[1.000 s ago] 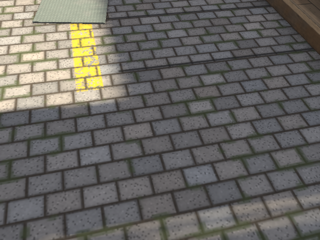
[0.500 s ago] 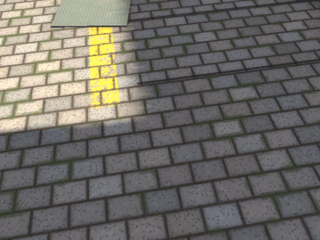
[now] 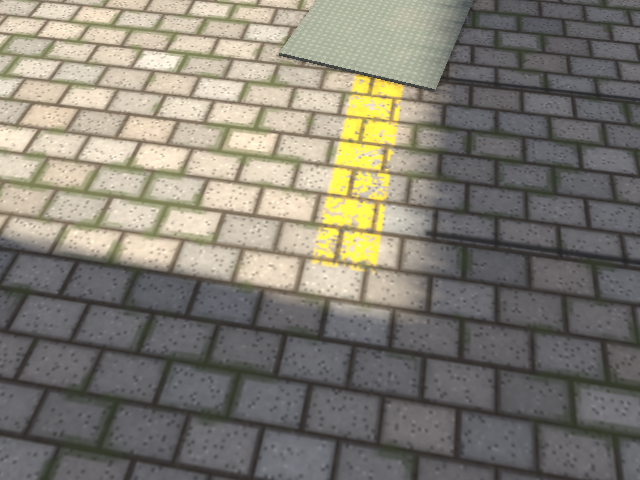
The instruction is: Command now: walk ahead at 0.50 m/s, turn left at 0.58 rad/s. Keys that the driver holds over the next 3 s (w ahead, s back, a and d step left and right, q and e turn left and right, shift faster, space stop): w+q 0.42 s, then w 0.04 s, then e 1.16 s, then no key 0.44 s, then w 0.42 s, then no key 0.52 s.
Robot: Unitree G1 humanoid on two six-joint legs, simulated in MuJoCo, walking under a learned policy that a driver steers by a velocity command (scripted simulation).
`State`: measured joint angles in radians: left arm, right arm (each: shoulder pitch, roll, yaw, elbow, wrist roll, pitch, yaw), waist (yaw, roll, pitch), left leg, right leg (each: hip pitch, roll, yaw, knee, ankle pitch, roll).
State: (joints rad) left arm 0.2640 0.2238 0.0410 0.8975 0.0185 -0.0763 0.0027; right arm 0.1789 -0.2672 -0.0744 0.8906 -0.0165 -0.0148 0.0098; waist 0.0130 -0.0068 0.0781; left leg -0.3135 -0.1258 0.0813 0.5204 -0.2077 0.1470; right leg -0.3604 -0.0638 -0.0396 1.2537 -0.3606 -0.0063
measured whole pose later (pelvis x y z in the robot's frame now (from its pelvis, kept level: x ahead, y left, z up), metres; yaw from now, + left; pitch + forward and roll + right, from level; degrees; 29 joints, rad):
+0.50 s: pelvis +0.29 -0.03 +0.00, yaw +17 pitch +1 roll +0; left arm 0.10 0.26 0.03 0.74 0.04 -0.06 0.00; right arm 0.36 -0.30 -0.07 0.87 -0.02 -0.04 0.00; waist -0.06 0.02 0.06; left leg -0.27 -0.11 -0.11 1.10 -0.42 0.09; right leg -0.39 0.02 -0.04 0.55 -0.18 -0.03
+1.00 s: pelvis +0.40 +0.02 +0.01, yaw +6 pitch +0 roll -1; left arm 0.25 0.29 0.08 0.83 0.02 0.05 0.00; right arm 0.15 -0.22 -0.01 0.77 -0.02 -0.01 -0.05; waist 0.03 -0.04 0.06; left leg -0.30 0.01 0.08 0.44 -0.15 0.05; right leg -0.45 0.04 0.01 1.08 -0.47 0.02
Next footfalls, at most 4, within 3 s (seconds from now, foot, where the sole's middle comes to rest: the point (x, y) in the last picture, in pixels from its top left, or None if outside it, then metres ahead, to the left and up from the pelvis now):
0.40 right None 0.42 -0.10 -0.76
0.82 left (278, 461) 0.49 0.12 -0.76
1.24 right None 0.42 -0.10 -0.76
1.76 left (299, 455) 0.50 0.08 -0.76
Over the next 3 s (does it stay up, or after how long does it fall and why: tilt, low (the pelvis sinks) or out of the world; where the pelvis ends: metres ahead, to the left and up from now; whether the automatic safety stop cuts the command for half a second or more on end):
stays up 0.60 -0.07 0.01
